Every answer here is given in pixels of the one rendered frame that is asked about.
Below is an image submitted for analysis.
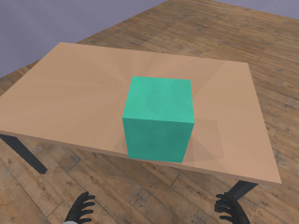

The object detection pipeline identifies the carton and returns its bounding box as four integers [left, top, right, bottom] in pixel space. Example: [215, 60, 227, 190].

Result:
[122, 76, 194, 163]

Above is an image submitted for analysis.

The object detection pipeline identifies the robot left hand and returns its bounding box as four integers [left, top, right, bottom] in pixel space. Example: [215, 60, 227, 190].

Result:
[64, 191, 95, 224]

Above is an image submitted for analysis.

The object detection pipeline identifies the robot right hand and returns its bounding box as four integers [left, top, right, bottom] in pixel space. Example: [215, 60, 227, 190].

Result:
[216, 192, 250, 224]

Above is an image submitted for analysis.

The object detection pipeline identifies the table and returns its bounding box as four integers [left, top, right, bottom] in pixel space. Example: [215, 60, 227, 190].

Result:
[0, 42, 282, 213]

